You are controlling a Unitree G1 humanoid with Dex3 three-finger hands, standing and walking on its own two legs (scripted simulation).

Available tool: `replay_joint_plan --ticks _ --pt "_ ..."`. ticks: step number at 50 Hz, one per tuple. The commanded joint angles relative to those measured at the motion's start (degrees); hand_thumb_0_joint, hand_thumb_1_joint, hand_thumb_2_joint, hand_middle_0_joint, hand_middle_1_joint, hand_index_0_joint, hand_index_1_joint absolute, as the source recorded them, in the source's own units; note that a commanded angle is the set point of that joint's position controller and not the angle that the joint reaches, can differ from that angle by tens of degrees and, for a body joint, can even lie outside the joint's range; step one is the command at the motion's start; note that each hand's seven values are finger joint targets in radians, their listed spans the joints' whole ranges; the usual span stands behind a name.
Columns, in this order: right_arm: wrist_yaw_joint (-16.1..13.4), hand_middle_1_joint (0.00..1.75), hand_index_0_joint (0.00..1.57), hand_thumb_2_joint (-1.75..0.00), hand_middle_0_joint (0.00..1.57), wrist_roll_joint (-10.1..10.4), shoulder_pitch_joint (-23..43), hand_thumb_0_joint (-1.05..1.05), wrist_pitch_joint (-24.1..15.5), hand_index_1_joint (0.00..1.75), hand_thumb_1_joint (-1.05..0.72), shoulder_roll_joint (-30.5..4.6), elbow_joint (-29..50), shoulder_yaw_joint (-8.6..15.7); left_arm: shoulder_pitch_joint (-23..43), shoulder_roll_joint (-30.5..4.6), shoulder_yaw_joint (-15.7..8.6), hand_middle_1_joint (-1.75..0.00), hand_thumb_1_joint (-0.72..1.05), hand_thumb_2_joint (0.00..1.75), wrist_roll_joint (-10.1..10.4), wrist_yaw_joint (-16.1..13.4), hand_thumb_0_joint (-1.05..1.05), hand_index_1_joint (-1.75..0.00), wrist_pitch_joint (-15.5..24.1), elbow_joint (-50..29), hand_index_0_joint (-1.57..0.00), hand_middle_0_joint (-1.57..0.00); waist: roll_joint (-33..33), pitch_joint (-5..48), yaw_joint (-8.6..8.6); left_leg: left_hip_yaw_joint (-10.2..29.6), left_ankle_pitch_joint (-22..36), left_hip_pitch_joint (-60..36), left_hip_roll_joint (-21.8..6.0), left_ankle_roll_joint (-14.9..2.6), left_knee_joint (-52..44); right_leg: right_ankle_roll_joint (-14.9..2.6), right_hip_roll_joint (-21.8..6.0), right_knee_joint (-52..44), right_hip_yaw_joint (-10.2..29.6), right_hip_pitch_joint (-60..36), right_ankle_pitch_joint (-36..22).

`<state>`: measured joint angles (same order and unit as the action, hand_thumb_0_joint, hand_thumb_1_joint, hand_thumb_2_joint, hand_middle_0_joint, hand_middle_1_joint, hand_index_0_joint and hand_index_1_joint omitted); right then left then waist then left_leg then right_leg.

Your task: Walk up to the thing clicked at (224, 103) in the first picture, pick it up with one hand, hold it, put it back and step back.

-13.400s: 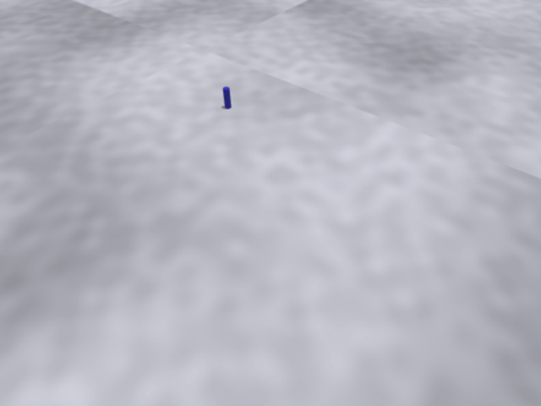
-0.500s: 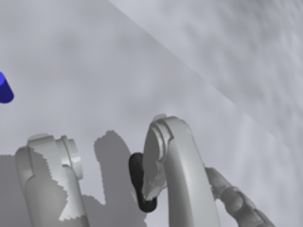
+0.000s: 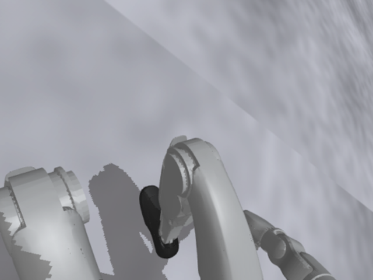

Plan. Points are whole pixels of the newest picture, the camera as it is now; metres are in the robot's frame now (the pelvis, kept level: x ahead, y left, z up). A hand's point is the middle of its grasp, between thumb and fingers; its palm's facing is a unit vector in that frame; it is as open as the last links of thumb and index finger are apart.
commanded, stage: rest palm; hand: left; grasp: from the side
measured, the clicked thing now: out of the picture +0.46 +0.28 -0.22
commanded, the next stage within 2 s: close in 0.12 s
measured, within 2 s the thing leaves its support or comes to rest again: leaves its support in 1.32 s
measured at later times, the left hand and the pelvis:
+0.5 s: hand out of the picture +0.45 +0.27 -0.17, palm faces +0.34 -0.94 -0.03, open 12.4 cm; pelvis +0.00 +0.00 +0.00, yaw -1 degrees
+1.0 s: hand out of the picture +0.46 +0.27 -0.17, palm faces +0.35 -0.94 -0.03, open 6.0 cm; pelvis +0.00 +0.00 +0.01, yaw -2 degrees
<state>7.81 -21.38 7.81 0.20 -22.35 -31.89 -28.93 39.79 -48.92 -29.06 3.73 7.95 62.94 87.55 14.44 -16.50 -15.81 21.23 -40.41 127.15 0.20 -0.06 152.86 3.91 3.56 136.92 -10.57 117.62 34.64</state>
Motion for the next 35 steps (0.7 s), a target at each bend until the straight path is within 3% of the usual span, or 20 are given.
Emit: replay_joint_plan --ticks 1,3,4,8,11,14,20,27,35 --pt "-0.8 0.3 0.2 -0.9 0.2 -0.7 -0.5 0.0 1.5 0.3 -0.9 -20.9 1.5 6.5 12.6 -9.3 -0.8 -0.08 -0.46 0.12 -0.8 -3.6 0.0 -0.08 5.4 -6.2 -0.03 -0.04 -31.0 28.5 -6.9 -3.0 5.8 -24.6 -4.0 2.7 -21.4 -3.39 1.0 -7.0 -9.3 -11.1 -7.7" --pt "-0.7 0.3 0.2 -0.9 0.2 -1.1 -0.4 0.0 2.1 0.3 -0.91 -21.0 1.6 6.0 12.5 -10.9 -1.5 -0.09 -0.44 0.14 -1.8 -5.3 0.0 -0.09 6.2 -5.9 -0.03 -0.04 -33.0 28.4 -7.0 -2.7 6.9 -25.3 -4.1 3.06 -21.8 -3.45 1.0 -6.7 -9.7 -12.1 -8.2" --pt "-0.6 0.3 0.2 -0.9 0.2 -1.2 0.0 0.0 2.3 0.3 -0.9 -20.5 1.8 5.7 11.0 -11.5 -2.0 -0.09 -0.41 0.14 -2.1 -6.0 0.0 -0.08 6.4 -5.8 -0.03 -0.04 -33.0 28.6 -5.88 -3.4 7.7 -24.7 -4.0 2.81 -21.2 -3.46 1.2 -6.8 -9.2 -13.2 -9.0" --pt "-0.6 0.3 0.2 -0.9 0.2 -1.8 0.5 0.0 3.3 0.3 -0.89 -20.2 2.1 5.0 10.3 -13.2 -3.3 -0.12 -0.22 0.22 -2.9 -8.0 0.0 -0.13 7.1 -6.4 -0.1 -0.12 -33.3 30.2 -6.23 -4.5 9.6 -24.8 -4.2 2.47 -19.8 -3.35 1.6 -7.6 -9.2 -15.4 -10.6" --pt "-0.6 0.3 0.2 -0.9 0.2 -2.0 0.6 0.0 3.7 0.3 -0.89 -20.6 2.1 5.0 11.6 -12.7 -2.7 -0.15 -0.16 0.25 -3.3 -9.4 0.0 -0.16 7.1 -6.8 -0.12 -0.14 -32.9 29.5 -7.53 -4.1 8.3 -23.9 -4.3 2.33 -20.1 -3.3 1.7 -7.9 -9.6 -14.8 -9.9" --pt "-0.5 0.3 0.2 -0.9 0.2 -2.1 0.1 0.0 3.8 0.3 -0.89 -20.8 1.6 5.2 12.9 -11.0 -1.1 -0.33 0.01 0.39 -3.3 -9.7 0.0 -0.34 7.1 -7.1 -0.31 -0.33 -32.1 29.7 -8.93 -3.8 7.4 -24.2 -4.4 2.14 -19.8 -3.05 1.8 -8.1 -9.8 -14.6 -9.9" --pt "-0.4 0.3 0.2 -0.9 0.2 -1.6 0.0 0.0 3.4 0.3 -0.88 -20.5 0.8 5.2 15.2 -10.2 0.9 -0.43 0.12 0.49 -2.9 -10.0 0.0 -0.43 6.4 -6.1 -0.42 -0.43 -28.6 30.1 -10.0 -3.9 4.8 -21.8 -4.2 1.27 -18.8 -2.76 2.1 -9.2 -9.6 -14.2 -8.8" --pt "-0.5 0.3 0.2 -0.89 0.2 -1.4 0.7 0.0 3.9 0.3 -0.86 -20.3 1.5 5.2 13.7 -11.8 -0.5 -0.62 0.31 0.67 -3.5 -11.3 0.0 -0.62 5.4 -4.2 -0.58 -0.59 -29.3 28.6 -8.09 -4.1 3.8 -21.2 -4.3 1.64 -20.1 -3.23 2.2 -9.4 -10.0 -13.6 -7.7" --pt "-0.5 0.3 0.2 -0.89 0.2 -1.5 0.3 0.0 4.3 0.3 -0.86 -20.3 1.2 5.3 16.0 -12.5 0.6 -0.84 0.6 0.87 -4.7 -11.8 0.0 -0.83 5.4 -5.9 -0.82 -0.82 -32.5 29.2 -8.9 -3.7 7.5 -23.8 -4.8 2.22 -20.4 -3.5 2.1 -8.6 -10.0 -13.9 -10.3"
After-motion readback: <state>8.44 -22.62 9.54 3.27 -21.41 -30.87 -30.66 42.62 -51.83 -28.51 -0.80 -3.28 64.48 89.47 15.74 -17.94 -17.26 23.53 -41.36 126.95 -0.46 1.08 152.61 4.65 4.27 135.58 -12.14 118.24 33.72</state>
